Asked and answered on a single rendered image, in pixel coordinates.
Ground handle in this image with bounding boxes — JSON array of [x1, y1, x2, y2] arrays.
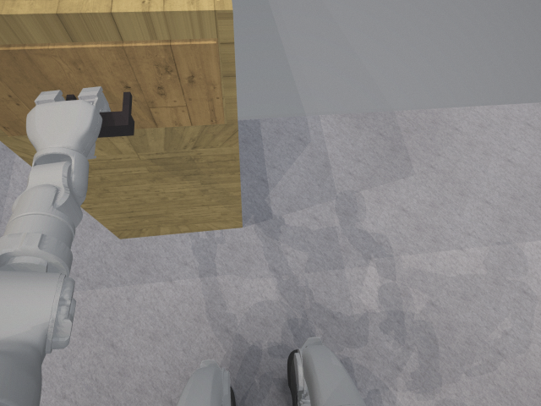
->
[[66, 92, 134, 138]]

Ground robot left upper arm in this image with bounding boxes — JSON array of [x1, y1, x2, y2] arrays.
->
[[0, 271, 76, 406]]

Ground right robot thigh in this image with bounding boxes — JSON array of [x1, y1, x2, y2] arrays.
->
[[294, 345, 366, 406]]

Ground robot thigh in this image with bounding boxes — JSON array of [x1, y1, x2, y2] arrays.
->
[[176, 366, 231, 406], [294, 345, 366, 406]]

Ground left robot thigh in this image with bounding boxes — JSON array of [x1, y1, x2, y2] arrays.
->
[[176, 366, 231, 406]]

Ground robot left forearm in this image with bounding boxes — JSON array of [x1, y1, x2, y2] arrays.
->
[[0, 147, 89, 277]]

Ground left robot hand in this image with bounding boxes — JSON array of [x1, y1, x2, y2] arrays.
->
[[26, 86, 111, 160]]

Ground drawer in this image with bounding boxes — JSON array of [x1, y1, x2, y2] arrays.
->
[[0, 38, 225, 136]]

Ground cabinet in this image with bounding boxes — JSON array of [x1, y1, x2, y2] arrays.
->
[[0, 0, 243, 239]]

